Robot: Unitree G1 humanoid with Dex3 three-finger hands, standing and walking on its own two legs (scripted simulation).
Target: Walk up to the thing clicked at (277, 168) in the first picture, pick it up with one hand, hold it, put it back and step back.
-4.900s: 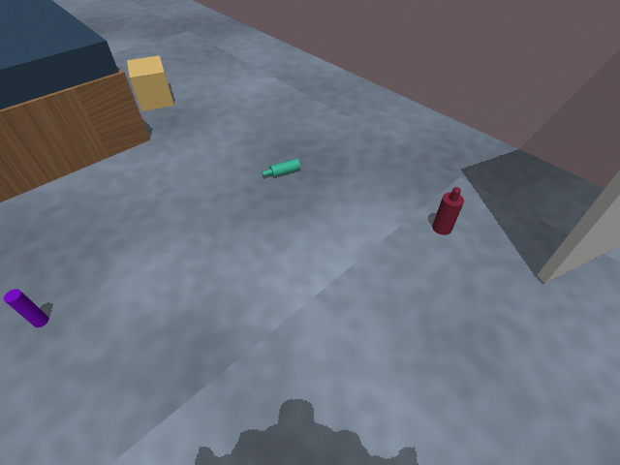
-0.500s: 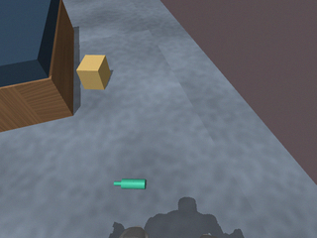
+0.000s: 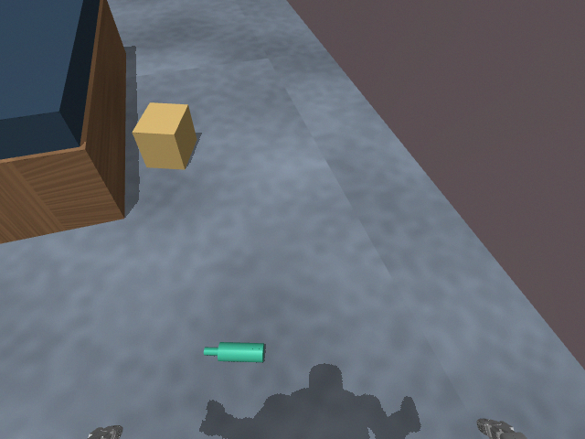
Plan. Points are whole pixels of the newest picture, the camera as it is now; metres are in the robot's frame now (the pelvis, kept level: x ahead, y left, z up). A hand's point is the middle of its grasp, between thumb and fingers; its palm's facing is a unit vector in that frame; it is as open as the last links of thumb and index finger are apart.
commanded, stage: walk up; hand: left
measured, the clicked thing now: (234, 351) +0.48 +0.23 -0.73
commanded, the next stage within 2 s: stand in 0.84 s
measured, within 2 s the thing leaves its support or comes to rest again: neither
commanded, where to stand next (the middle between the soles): +0.04 +0.01 m, yaw -1 degrees
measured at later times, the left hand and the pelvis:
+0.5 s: hand out of the picture +0.09 +0.26 -0.14, palm faces -0.06 -0.93 -0.36, open 7.4 cm; pelvis +0.01 +0.00 +0.02, yaw -1 degrees
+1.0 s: hand out of the picture +0.12 +0.24 -0.14, palm faces -0.05 -0.94 -0.34, open 7.4 cm; pelvis +0.02 +0.00 +0.02, yaw -1 degrees
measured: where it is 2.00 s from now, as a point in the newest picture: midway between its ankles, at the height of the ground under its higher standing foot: outside the picture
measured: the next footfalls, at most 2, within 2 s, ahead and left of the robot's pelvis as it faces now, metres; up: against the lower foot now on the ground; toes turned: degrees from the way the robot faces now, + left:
none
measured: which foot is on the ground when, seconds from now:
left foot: down 0.00-1.00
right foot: down 0.00-1.00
